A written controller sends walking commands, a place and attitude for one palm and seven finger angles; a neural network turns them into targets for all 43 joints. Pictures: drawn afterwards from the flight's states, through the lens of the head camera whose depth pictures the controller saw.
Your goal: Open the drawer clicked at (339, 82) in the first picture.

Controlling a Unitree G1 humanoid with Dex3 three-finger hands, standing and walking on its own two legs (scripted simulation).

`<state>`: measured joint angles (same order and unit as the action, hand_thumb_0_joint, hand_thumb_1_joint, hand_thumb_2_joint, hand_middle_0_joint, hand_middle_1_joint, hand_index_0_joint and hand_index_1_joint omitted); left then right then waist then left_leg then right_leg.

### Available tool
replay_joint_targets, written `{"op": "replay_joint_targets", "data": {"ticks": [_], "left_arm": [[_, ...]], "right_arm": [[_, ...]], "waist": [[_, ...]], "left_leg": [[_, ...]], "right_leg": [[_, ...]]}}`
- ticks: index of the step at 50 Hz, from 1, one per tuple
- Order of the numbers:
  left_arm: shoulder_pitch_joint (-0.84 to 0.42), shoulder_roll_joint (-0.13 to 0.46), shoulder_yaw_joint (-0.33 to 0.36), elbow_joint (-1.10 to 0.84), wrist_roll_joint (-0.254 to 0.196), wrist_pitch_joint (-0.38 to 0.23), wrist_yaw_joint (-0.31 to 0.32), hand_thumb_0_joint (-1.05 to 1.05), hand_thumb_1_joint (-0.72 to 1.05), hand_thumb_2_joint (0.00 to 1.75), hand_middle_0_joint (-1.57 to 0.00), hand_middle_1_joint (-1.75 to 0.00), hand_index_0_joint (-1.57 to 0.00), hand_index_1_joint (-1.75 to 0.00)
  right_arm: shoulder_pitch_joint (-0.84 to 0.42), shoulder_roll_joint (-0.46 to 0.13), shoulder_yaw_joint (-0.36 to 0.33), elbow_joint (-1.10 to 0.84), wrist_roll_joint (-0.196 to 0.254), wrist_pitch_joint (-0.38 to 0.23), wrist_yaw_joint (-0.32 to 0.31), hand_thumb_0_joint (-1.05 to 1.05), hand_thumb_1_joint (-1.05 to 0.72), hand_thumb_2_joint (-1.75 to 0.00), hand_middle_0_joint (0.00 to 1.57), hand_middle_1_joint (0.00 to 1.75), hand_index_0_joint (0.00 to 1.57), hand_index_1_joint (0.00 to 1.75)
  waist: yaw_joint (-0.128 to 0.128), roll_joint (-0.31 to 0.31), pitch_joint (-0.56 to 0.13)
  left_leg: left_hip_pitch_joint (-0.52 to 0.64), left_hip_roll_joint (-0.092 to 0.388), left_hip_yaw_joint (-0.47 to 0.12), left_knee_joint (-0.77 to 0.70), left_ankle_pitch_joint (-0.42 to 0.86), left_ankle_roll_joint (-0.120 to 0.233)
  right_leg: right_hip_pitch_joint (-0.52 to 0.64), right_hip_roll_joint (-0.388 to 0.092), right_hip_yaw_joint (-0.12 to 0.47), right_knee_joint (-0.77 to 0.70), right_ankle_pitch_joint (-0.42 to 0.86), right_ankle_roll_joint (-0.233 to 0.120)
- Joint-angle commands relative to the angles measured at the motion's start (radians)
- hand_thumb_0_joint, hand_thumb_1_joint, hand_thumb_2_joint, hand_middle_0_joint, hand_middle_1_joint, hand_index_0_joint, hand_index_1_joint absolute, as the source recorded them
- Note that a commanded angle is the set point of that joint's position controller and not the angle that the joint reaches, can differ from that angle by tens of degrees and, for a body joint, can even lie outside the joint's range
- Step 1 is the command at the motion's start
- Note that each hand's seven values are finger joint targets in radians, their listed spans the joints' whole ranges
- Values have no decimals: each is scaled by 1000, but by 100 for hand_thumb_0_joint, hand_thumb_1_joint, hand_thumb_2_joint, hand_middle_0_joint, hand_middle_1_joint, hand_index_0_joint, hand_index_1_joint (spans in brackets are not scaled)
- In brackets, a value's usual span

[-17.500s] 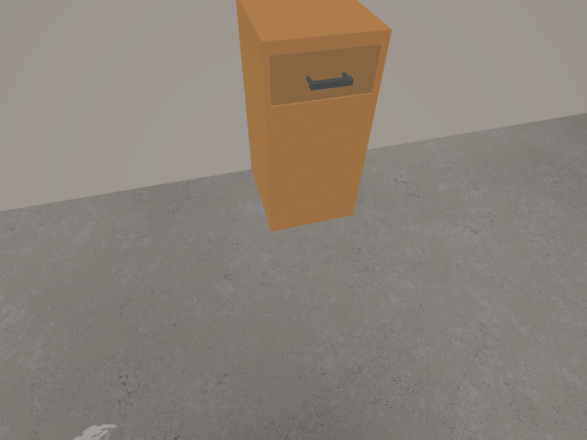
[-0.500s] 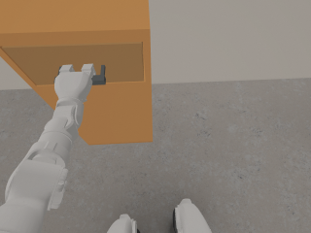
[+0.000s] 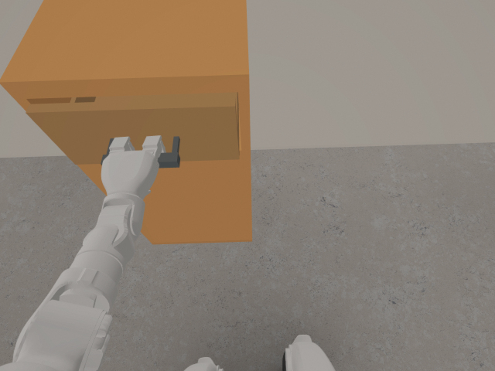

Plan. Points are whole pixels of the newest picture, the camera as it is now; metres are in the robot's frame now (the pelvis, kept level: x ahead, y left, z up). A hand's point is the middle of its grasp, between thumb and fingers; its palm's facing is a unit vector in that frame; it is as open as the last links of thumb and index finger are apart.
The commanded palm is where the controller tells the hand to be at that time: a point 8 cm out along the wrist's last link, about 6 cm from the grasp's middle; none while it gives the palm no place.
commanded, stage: pull the drawer open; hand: left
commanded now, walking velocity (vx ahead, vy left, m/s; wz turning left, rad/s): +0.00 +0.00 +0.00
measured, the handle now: (143, 152) +0.50 +0.19 +0.00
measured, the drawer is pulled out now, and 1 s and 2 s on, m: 0.03 0.16 0.28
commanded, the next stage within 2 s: none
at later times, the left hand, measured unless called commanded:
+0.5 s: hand (137, 221) +0.37 +0.19 -0.02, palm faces -0.04 -0.04 -1.00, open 5.7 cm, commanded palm +0.32 +0.19 +0.02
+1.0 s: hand (133, 256) +0.31 +0.19 -0.02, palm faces -0.03 -0.05 -1.00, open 5.6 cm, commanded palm +0.26 +0.19 +0.02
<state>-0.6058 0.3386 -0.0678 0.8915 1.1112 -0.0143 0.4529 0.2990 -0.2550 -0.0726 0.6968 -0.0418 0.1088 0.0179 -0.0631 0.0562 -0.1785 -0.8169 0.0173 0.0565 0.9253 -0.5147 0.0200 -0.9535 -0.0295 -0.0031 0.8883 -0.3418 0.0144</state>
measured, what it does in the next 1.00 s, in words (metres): stands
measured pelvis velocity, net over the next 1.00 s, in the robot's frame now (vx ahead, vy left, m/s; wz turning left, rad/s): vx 0.00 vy -0.01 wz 0.00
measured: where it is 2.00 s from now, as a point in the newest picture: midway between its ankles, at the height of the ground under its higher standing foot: outside the picture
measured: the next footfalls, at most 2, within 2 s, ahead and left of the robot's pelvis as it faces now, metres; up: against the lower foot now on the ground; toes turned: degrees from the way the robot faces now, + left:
none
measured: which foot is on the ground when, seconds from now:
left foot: down 0.00-1.00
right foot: down 0.00-1.00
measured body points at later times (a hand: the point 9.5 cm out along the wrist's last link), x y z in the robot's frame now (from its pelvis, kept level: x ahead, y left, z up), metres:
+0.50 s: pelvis +0.01 +0.00 +0.01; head +0.10 -0.02 +0.45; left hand +0.36 +0.19 +0.03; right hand +0.14 -0.26 -0.12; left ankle -0.05 +0.11 -0.68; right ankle +0.03 -0.13 -0.68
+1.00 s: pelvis +0.00 -0.01 +0.01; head +0.07 -0.04 +0.46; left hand +0.30 +0.19 +0.03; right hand +0.14 -0.26 -0.11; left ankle -0.05 +0.11 -0.68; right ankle +0.03 -0.13 -0.68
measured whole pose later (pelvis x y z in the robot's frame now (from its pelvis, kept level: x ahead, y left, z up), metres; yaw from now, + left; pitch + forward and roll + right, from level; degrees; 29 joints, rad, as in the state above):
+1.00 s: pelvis +0.00 -0.01 +0.01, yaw +0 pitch +16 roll +1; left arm -0.07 0.26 -0.13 0.44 1.13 0.07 0.49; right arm 0.19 -0.24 -0.05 0.62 -0.04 0.08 -0.01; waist 0.00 0.05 -0.15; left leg -0.64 0.02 0.05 0.86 -0.50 0.00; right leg -0.79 -0.02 -0.01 0.86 -0.34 0.00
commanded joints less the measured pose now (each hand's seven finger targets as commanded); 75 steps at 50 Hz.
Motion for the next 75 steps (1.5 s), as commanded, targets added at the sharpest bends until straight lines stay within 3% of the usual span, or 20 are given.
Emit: {"op": "replay_joint_targets", "data": {"ticks": [1, 4, 6, 7, 8, 10, 14, 16, 17, 19, 23, 27, 33, 40, 44, 56, 61, 65, 68, 75], "left_arm": [[-78, 104, 23, -190, -10, 8, 23, 0, 90, 90, -40, -135, -40, -135], [-25, 80, 4, -227, -9, 23, 23, 0, 90, 90, -40, -135, -40, -135], [-22, 81, 5, -293, -7, 22, 31, 0, 90, 90, -40, -135, -40, -135], [32, 83, 12, -301, -3, 29, 34, 0, 90, 90, -40, -135, -40, -135], [41, 50, -14, -304, -3, 36, 36, 0, 90, 90, -40, -135, -40, -135], [57, 71, 4, -351, -4, 40, 40, 0, 90, 90, -40, -135, -40, -135], [95, 39, -23, -370, 7, 53, 47, 0, 90, 90, -40, -135, -40, -135], [107, 77, 6, -400, 15, 60, 52, 0, 90, 90, -40, -135, -40, -135], [144, 46, -16, -400, 15, 65, 52, 0, 90, 90, -40, -135, -40, -135], [152, 42, -19, -413, 14, 71, 52, 0, 90, 90, -40, -135, -40, -135], [210, 31, -27, -457, 11, 72, 49, 0, 90, 90, -40, -135, -40, -135], [315, 50, 2, -505, 5, 67, 49, 0, 90, 90, -40, -135, -40, -135], [317, 42, -10, -552, 16, 65, 65, 0, 90, 90, -40, -135, -40, -135], [366, 59, 9, -575, 16, 72, 77, 0, 90, 90, -40, -135, -40, -135], [437, 5, -34, -605, 11, 76, 74, 0, 90, 90, -40, -135, -40, -135], [559, 11, -31, -738, 14, 62, 87, 0, 90, 90, -40, -135, -40, -135], [606, 32, -2, -738, 19, 61, 101, 0, 90, 90, -40, -135, -40, -135], [685, 28, 1, -792, 17, 59, 108, 0, 90, 90, -40, -135, -40, -135], [727, 40, 13, -811, 13, 60, 106, 0, 90, 90, -40, -135, -40, -135], [850, 45, 30, -877, 11, 54, 116, 0, 90, 90, -40, -135, -40, -135]], "right_arm": [[85, -134, -53, -82, 4, -6, -3, 0, -90, -90, 20, 30, 20, 30], [53, -130, -48, -100, 10, -1, -8, 0, -90, -90, 20, 30, 20, 30], [44, -126, -50, -106, 8, -2, -9, 0, -90, -90, 20, 30, 20, 30], [35, -125, -47, -110, 8, 0, -9, 0, -90, -90, 20, 30, 20, 30], [28, -121, -47, -115, 8, -1, -9, 0, -90, -90, 20, 30, 20, 30], [13, -123, -45, -124, 7, -2, -13, 0, -90, -90, 20, 30, 20, 30], [-15, -115, -39, -134, 9, -7, -18, 0, -90, -90, 20, 30, 20, 30], [-21, -115, -38, -133, 7, -5, -21, 0, -90, -90, 20, 30, 20, 30], [-32, -111, -35, -141, 7, -8, -21, 0, -90, -90, 20, 30, 20, 30], [-39, -110, -34, -145, 9, -11, -24, 0, -90, -90, 20, 30, 20, 30], [-60, -107, -31, -161, 9, -20, -27, 0, -90, -90, 20, 30, 20, 30], [-83, -104, -26, -179, 10, -29, -30, 0, -90, -90, 20, 30, 20, 30], [-105, -102, -24, -178, 6, -43, -33, 0, -90, -90, 20, 30, 20, 30], [-131, -103, -22, -185, 7, -56, -41, 0, -90, -90, 20, 30, 20, 30], [-131, -96, -23, -192, 9, -65, -34, 0, -90, -90, 20, 30, 20, 30], [-184, -90, -12, -220, 0, -85, -36, 0, -90, -90, 20, 30, 20, 30], [-200, -88, -8, -217, -3, -93, -41, 0, -90, -90, 20, 30, 20, 30], [-215, -85, -10, -225, -6, -100, -38, 0, -90, -90, 20, 30, 20, 30], [-225, -81, -4, -230, -5, -100, -39, 0, -90, -90, 20, 30, 20, 30], [-251, -77, 2, -245, -7, -105, -36, 0, -90, -90, 20, 30, 20, 30]], "waist": [[24, -59, -420], [22, -86, -363], [29, -44, -391], [40, -44, -392], [29, -57, -372], [30, -82, -384], [33, -63, -328], [46, -41, -357], [47, -34, -342], [45, -64, -335], [54, -58, -326], [71, -75, -323], [61, -65, -282], [78, -60, -276], [74, -78, -275], [88, -61, -241], [94, -91, -211], [107, -79, -247], [108, -102, -218], [118, -79, -201]], "left_leg": [[203, -20, -35, -96, 654, 4], [193, -23, -31, -116, 616, 4], [234, -20, -34, -117, 655, 2], [247, -19, -35, -119, 680, 0], [249, -19, -33, -120, 678, 0], [243, -22, -36, -119, 669, 3], [247, -25, -30, -133, 626, -2], [270, -25, -33, -129, 661, -4], [273, -25, -31, -131, 661, -6], [267, -25, -31, -133, 646, -6], [271, -26, -32, -140, 634, -7], [256, -32, -27, -145, 603, -6], [244, -33, -24, -150, 525, -8], [232, -42, -23, -158, 464, -8], [253, -34, -27, -155, 501, -10], [247, -41, -24, -160, 413, -10], [220, -49, -23, -157, 359, -8], [242, -49, -23, -145, 407, -10], [221, -53, -20, -144, 369, -9], [224, -53, -25, -135, 376, -12]], "right_leg": [[437, 47, -38, -52, 459, -56], [453, 48, -40, -71, 454, -55], [455, 46, -39, -71, 459, -57], [462, 47, -42, -69, 468, -59], [459, 49, -44, -76, 474, -57], [487, 48, -41, -76, 488, -57], [469, 49, -48, -87, 453, -58], [482, 47, -44, -78, 470, -61], [474, 49, -48, -82, 464, -61], [483, 49, -48, -84, 464, -59], [489, 48, -48, -87, 454, -60], [521, 47, -41, -88, 461, -59], [490, 48, -40, -93, 404, -61], [496, 48, -37, -94, 355, -66], [486, 50, -42, -93, 369, -63], [481, 46, -30, -96, 309, -65], [479, 47, -25, -97, 283, -64], [495, 47, -21, -86, 325, -65], [498, 44, -16, -89, 316, -61], [484, 48, -11, -78, 316, -66]]}}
